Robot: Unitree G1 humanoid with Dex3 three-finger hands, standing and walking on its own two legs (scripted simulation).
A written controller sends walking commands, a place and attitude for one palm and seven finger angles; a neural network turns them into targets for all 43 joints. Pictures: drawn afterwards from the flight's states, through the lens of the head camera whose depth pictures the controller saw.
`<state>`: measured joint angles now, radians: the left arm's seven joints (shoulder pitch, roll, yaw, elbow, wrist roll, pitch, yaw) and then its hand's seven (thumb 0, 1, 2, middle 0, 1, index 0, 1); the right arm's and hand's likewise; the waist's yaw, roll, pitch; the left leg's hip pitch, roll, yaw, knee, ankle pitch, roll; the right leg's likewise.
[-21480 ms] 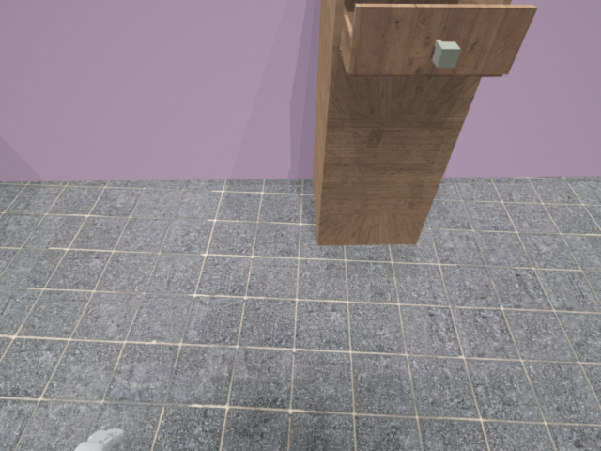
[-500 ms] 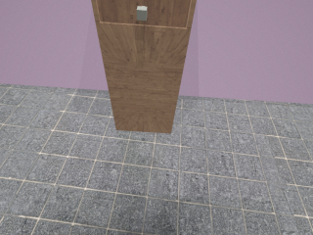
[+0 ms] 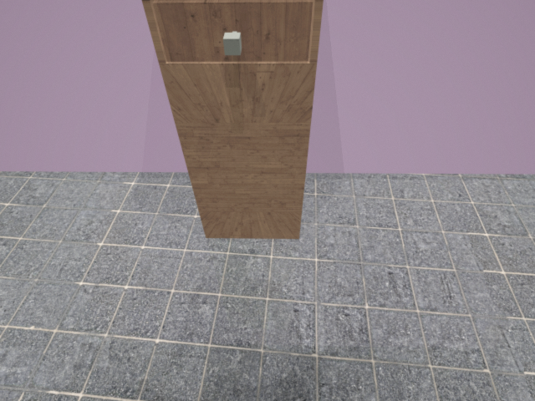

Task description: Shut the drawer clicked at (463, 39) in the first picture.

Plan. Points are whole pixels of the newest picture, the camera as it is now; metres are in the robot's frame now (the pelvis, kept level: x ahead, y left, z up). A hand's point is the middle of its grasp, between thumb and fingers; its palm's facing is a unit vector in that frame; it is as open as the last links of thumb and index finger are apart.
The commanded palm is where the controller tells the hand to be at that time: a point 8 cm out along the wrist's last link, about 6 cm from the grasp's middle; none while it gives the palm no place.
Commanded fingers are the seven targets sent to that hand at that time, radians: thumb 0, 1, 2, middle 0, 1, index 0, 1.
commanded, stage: let the arm hang, fingers relaxed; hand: left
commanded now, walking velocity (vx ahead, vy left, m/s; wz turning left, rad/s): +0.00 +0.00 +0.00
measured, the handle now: (233, 40) +0.88 +0.14 +0.14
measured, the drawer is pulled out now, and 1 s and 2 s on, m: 0.00 0.00 0.00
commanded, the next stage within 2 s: look to check the result in 0.20 s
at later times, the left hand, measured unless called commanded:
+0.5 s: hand out of the picture +0.07 +0.21 -0.16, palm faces +0.03 -0.95 -0.31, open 7.3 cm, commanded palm none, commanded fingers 0.00 0.90 0.90 -0.20 -0.30 -0.20 -0.30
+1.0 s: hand out of the picture +0.11 +0.22 -0.15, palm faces +0.01 -0.95 -0.33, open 7.3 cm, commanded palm none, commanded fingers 0.00 0.90 0.90 -0.20 -0.30 -0.20 -0.30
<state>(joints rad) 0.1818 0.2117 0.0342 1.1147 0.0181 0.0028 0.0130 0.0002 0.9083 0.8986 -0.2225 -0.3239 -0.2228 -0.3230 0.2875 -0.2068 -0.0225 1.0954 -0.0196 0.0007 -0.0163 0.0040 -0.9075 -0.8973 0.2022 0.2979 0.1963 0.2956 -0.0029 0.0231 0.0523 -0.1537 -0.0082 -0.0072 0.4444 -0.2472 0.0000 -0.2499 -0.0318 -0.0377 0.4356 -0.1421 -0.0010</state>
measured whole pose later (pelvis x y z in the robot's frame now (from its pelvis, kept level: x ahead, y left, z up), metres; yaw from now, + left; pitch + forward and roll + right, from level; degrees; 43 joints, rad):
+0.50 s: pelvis +0.02 -0.01 +0.00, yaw +0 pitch -2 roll +0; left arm 0.13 0.26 0.04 1.14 0.02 -0.01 0.01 0.00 0.91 0.90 -0.20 -0.30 -0.21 -0.30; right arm 0.20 -0.26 -0.03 1.11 -0.02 0.00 -0.02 0.00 -0.91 -0.90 0.20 0.30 0.20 0.30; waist 0.00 0.03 0.08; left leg -0.11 0.01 -0.02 0.38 -0.24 -0.02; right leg -0.21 -0.01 -0.06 0.38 -0.15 -0.02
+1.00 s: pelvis +0.03 -0.02 +0.01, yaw +0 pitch -2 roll +0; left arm 0.09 0.29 0.03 1.13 0.02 -0.02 0.00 0.00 0.91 0.90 -0.21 -0.30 -0.21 -0.30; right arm 0.15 -0.31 -0.02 1.11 -0.02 0.00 -0.01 0.00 -0.91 -0.90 0.20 0.30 0.20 0.30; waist -0.01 0.03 0.06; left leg -0.07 0.02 -0.02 0.33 -0.23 -0.03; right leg -0.17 0.00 -0.06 0.35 -0.15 -0.02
